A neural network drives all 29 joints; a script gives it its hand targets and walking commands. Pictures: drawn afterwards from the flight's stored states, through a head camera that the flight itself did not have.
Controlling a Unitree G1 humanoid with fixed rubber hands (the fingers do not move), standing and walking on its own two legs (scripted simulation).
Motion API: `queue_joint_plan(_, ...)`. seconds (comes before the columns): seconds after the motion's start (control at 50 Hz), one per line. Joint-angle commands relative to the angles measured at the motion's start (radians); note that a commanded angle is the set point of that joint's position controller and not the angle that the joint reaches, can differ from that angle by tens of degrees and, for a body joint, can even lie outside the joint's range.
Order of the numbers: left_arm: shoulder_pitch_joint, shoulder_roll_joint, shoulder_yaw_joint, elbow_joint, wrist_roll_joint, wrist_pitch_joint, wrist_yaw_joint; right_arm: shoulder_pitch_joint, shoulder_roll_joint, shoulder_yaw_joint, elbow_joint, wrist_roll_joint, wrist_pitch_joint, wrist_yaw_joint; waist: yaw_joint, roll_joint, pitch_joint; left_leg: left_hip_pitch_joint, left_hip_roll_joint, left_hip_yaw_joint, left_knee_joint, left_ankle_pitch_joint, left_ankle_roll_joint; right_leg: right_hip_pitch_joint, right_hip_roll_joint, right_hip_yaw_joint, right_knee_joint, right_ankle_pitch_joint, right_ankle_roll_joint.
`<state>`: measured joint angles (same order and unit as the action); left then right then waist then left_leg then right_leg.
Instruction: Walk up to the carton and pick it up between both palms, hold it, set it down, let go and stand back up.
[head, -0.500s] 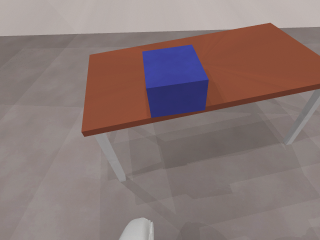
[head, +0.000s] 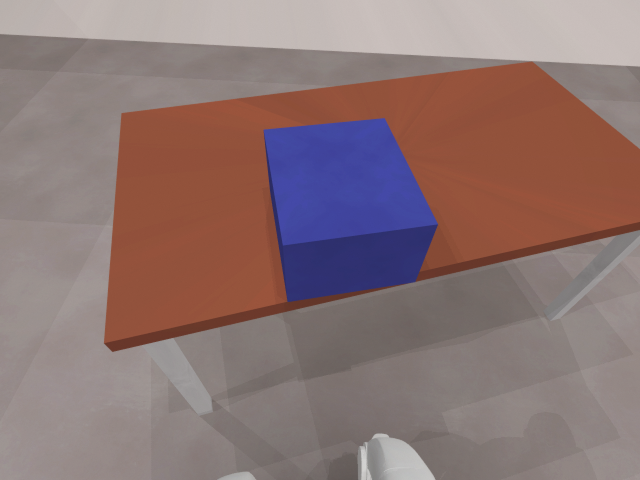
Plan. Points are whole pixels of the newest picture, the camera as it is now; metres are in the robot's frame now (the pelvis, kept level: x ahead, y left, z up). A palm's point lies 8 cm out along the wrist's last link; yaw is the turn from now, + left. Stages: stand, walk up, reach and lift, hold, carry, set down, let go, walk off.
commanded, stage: walk up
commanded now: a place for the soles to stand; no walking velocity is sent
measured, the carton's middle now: (338, 205) +0.59 -0.03 -0.07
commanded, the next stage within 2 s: none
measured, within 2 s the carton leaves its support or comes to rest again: neither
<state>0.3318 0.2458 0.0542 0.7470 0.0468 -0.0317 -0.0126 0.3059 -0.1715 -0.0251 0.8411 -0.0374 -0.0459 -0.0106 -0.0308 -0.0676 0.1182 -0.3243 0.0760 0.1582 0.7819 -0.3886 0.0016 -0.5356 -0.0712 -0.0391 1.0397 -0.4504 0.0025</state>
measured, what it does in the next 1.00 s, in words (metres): walks ahead: right foot, then left foot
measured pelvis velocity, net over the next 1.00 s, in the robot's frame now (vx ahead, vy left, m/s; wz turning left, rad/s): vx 0.18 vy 0.04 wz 0.00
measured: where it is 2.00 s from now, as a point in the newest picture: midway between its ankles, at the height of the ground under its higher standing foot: outside the picture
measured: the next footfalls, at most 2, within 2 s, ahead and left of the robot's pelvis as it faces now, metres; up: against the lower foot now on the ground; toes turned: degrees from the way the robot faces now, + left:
right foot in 0.06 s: +0.20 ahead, -0.08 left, +0.00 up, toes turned -1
left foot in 0.46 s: +0.31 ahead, +0.16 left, +0.00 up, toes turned +4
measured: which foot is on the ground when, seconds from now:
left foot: down 0.00-0.08, up 0.10-0.44, down 0.46-1.00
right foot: up 0.00-0.04, down 0.06-1.00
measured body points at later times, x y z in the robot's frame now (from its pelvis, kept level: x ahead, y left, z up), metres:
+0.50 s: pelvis +0.17 +0.03 +0.00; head +0.21 +0.02 +0.45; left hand +0.19 +0.28 -0.13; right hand +0.32 -0.19 -0.13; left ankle +0.28 +0.16 -0.71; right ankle +0.13 -0.11 -0.70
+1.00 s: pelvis +0.18 +0.04 +0.02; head +0.21 +0.02 +0.47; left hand +0.30 +0.27 -0.10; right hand +0.28 -0.21 -0.12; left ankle +0.27 +0.16 -0.70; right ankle +0.16 -0.08 -0.70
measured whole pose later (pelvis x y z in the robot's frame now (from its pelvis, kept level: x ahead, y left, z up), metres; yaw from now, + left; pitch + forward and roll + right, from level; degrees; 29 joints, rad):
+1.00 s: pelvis +0.18 +0.04 +0.02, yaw +0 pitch -4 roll +0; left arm 0.17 0.20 0.00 0.83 0.01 0.00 0.00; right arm 0.14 -0.24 -0.02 0.90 0.00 0.03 0.00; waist -0.02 0.03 0.14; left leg -0.35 0.04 0.06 0.58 -0.16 0.00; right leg -0.20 -0.01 -0.02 0.64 -0.38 0.00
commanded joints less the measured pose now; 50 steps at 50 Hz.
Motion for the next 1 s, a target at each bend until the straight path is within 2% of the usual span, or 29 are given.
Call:
queue_joint_plan(0.0,0.131,0.017,0.008,-0.061,-0.02,-0.035,-0.005,-0.046,-0.198,-0.03,-0.06,0.001,-0.008,0.008,0.057,0.243,-0.044,-0.116,0.196,-0.204,-0.332,-0.111,0.173,0.211,-0.006,-0.032,-0.319,0.217,0.005)
queue_joint_plan(0.02,0.213,0.033,0.016,-0.029,-0.015,-0.043,0.003,-0.061,-0.186,-0.023,-0.056,0.001,0.003,0.015,0.102,0.146,-0.068,-0.226,0.167,-0.181,-0.235,-0.208,0.134,0.389,0.048,-0.065,-0.394,0.261,0.01)
queue_joint_plan(0.04,0.264,0.074,0.03,-0.024,-0.014,-0.049,0.012,-0.021,-0.15,-0.007,-0.051,0.002,0.012,0.021,0.128,0.023,-0.063,-0.304,0.112,-0.132,-0.081,-0.3,0.092,0.47,0.017,0.018,-0.448,0.188,0.003)
queue_joint_plan(0.06,0.298,0.15,0.054,-0.024,-0.014,-0.047,0.02,-0.008,-0.097,0.002,-0.068,0.007,0.022,0.032,0.144,-0.209,-0.081,-0.4,-0.005,-0.013,0.247,-0.304,0.042,0.478,-0.169,0.369,-0.606,-0.131,-0.065)
queue_joint_plan(0.08,0.331,0.214,0.07,-0.024,-0.019,-0.029,0.042,-0.007,-0.16,-0.03,-0.098,-0.002,0.043,0.032,0.145,-0.206,-0.073,-0.448,-0.071,-0.109,0.465,-0.336,0.002,0.417,-0.359,0.812,-0.827,-0.442,-0.196)
queue_joint_plan(0.1,0.265,0.218,0.068,-0.04,-0.04,-0.022,0.063,0.001,-0.17,-0.024,-0.106,-0.014,0.055,0.038,0.118,-0.109,-0.025,-0.518,-0.012,-0.171,0.545,-0.28,-0.002,0.453,-0.434,0.877,-0.872,-0.541,-0.262)
queue_joint_plan(0.16,0.179,0.151,0.045,-0.055,-0.029,-0.052,0.077,-0.03,-0.153,-0.021,-0.101,-0.013,0.042,0.044,0.099,-0.049,0.008,-0.566,0.05,-0.219,0.559,-0.144,-0.027,0.462,-0.394,0.619,-0.782,-0.185,-0.256)
queue_joint_plan(0.2,0.125,0.1,0.032,-0.043,-0.015,-0.071,0.072,-0.005,-0.155,-0.032,-0.082,-0.022,0.039,0.044,0.061,-0.076,-0.03,-0.47,0.066,-0.226,0.507,-0.073,-0.057,0.395,-0.347,0.442,-0.751,0.105,-0.239)
queue_joint_plan(0.24,0.12,0.102,0.035,-0.041,-0.002,-0.087,0.069,-0.019,-0.139,-0.021,-0.079,-0.02,0.047,0.052,0.045,-0.071,-0.036,-0.441,0.069,-0.215,0.459,-0.02,-0.071,0.376,-0.325,0.358,-0.726,0.282,-0.241)
queue_joint_plan(0.28,0.134,0.087,0.03,-0.027,-0.001,-0.088,0.072,-0.042,-0.112,-0.012,-0.08,-0.016,0.054,0.052,0.042,-0.055,-0.044,-0.397,0.066,-0.196,0.352,0.031,-0.066,0.379,-0.292,0.245,-0.659,0.568,-0.227)
queue_joint_plan(0.34,0.034,0.072,0.015,-0.048,-0.007,-0.069,0.055,-0.078,-0.056,0.016,-0.083,0.001,0.043,0.047,0.03,-0.118,-0.085,-0.159,-0.01,-0.093,0.067,0.183,-0.024,0.291,-0.153,0.002,-0.516,0.897,-0.157)
queue_joint_plan(0.38,0.005,0.098,0.018,-0.035,-0.021,-0.046,0.035,-0.046,-0.081,0.004,-0.064,0.015,0.03,0.037,0.022,-0.145,-0.136,0.04,-0.056,-0.047,-0.046,0.33,0.006,0.204,-0.147,-0.004,-0.449,0.8,-0.134)
queue_joint_plan(0.42,0.003,0.115,0.017,-0.032,-0.036,-0.022,0.033,0.03,-0.137,-0.024,-0.04,0.013,0.019,0.024,-0.016,-0.049,-0.186,0.18,-0.056,-0.054,-0.154,0.547,0.038,0.189,-0.11,-0.015,-0.317,0.675,-0.081)
queue_joint_plan(0.44,0.032,0.085,0.009,-0.043,-0.043,-0.019,0.035,0.025,-0.217,-0.043,-0.067,0.013,0.012,0.015,-0.012,0.066,-0.21,0.259,0.068,-0.186,-0.138,0.874,0.078,0.115,-0.06,-0.034,-0.173,0.487,-0.036)
queue_joint_plan(0.46,0.08,0.043,0.005,-0.044,-0.047,-0.009,0.04,0.042,-0.249,-0.046,-0.062,0.018,0.016,0.011,-0.012,0.218,-0.263,0.289,0.226,-0.368,-0.208,1.135,0.177,0.109,0.057,-0.024,0.039,0.015,0.001)
queue_joint_plan(0.48,0.126,0.028,-0.002,-0.028,-0.059,0.016,0.053,0.037,-0.231,-0.038,-0.07,0.028,0.023,0.002,-0.002,0.266,-0.328,0.265,0.327,-0.535,-0.275,1.012,0.275,0.126,0.079,0.073,0.129,-0.24,0.008)
queue_joint_plan(0.5,0.122,0.04,0.003,-0.026,-0.045,0.036,0.061,-0.043,-0.218,-0.032,-0.084,0.034,0.047,-0.003,0.009,0.257,-0.293,0.166,0.319,-0.561,-0.345,0.571,0.285,0.122,0.049,0.092,0.156,-0.279,0.003)
queue_joint_plan(0.52,0.096,0.05,0.005,-0.032,-0.036,0.037,0.059,-0.143,-0.201,-0.02,-0.109,0.032,0.066,-0.01,0.016,0.265,-0.22,0.102,0.303,-0.516,-0.398,0.331,0.276,0.082,0.042,0.087,0.136,-0.299,-0.001)
queue_joint_plan(0.54,0.082,0.057,0.01,-0.033,-0.034,0.037,0.056,-0.2,-0.196,-0.015,-0.124,0.027,0.076,-0.018,0.023,0.278,-0.177,0.067,0.3,-0.487,-0.407,0.259,0.28,0.065,0.036,0.079,0.123,-0.291,0.001)
queue_joint_plan(0.58,0.087,0.056,0.01,-0.04,-0.034,0.034,0.054,-0.239,-0.196,-0.009,-0.132,0.024,0.08,-0.024,0.04,0.309,-0.167,-0.025,0.265,-0.395,-0.366,0.328,0.262,0.172,0.022,0.052,-0.038,-0.213,0.012)
queue_joint_plan(0.64,0.154,0.044,0.008,-0.006,-0.04,0.025,0.049,-0.291,-0.191,-0.011,-0.129,0.03,0.09,-0.009,0.084,0.246,-0.226,-0.065,0.196,-0.324,-0.269,0.209,0.162,0.379,0.021,0.02,-0.426,0.101,-0.009)
queue_joint_plan(0.66,0.137,0.07,0.003,-0.024,-0.027,0.014,0.047,-0.277,-0.155,0.0,-0.122,0.038,0.091,-0.001,0.08,0.112,-0.225,-0.11,0.134,-0.29,-0.12,0.154,0.102,0.387,-0.087,0.239,-0.592,0.097,-0.026)
queue_joint_plan(0.68,0.017,0.148,0.024,-0.054,-0.027,0.017,0.039,-0.297,-0.128,-0.005,-0.135,0.052,0.101,0.002,0.045,-0.043,-0.121,-0.134,-0.021,-0.138,-0.033,0.036,0.02,0.175,-0.223,0.483,-0.682,0.082,-0.113)
queue_joint_plan(0.7,-0.096,0.162,0.03,-0.059,-0.032,0.017,0.042,-0.262,-0.121,-0.005,-0.113,0.048,0.102,-0.005,0.013,-0.044,-0.026,0.004,-0.035,-0.151,-0.005,0.035,0.022,0.02,-0.241,0.481,-0.677,0.176,-0.176)
queue_joint_plan(0.72,-0.147,0.132,0.01,-0.053,-0.038,0.013,0.038,-0.226,-0.104,0.007,-0.084,0.043,0.09,0.0,-0.018,0.004,-0.007,0.053,-0.02,-0.148,-0.099,0.117,0.03,0.043,-0.187,0.331,-0.627,0.28,-0.14)
queue_joint_plan(0.74,-0.128,0.124,0.006,-0.047,-0.043,0.012,0.036,-0.221,-0.125,0.001,-0.076,0.041,0.077,0.005,-0.009,0.028,-0.022,0.052,-0.003,-0.14,-0.144,0.241,0.03,0.112,-0.148,0.245,-0.585,0.362,-0.095)
queue_joint_plan(0.78,-0.1,0.107,-0.002,-0.038,-0.05,0.006,0.035,-0.225,-0.149,-0.014,-0.073,0.034,0.056,0.012,0.021,0.008,-0.101,0.1,0.03,-0.181,-0.176,0.469,0.057,0.187,-0.094,0.184,-0.535,0.378,-0.053)
queue_joint_plan(0.92,-0.132,0.095,-0.013,0.021,-0.037,0.021,0.021,-0.205,-0.153,-0.009,-0.038,0.034,0.054,0.013,0.029,-0.022,-0.134,0.106,0.02,-0.175,-0.263,0.306,0.042,0.267,-0.087,0.163,-0.606,0.241,-0.056)
queue_joint_plan(0.98,-0.106,0.093,-0.017,0.054,-0.045,0.03,0.022,-0.172,-0.161,-0.003,-0.011,0.037,0.049,0.01,0.032,0.03,-0.135,0.095,0.052,-0.218,-0.317,0.263,0.06,0.29,-0.052,0.118,-0.598,0.17,-0.042)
